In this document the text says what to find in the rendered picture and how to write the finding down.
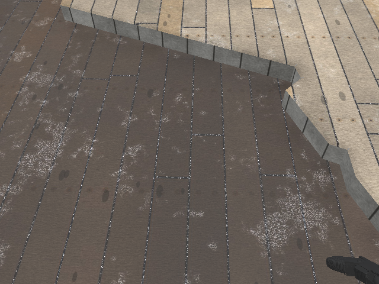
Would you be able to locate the right robot hand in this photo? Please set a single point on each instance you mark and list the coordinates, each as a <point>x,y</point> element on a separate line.
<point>363,269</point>

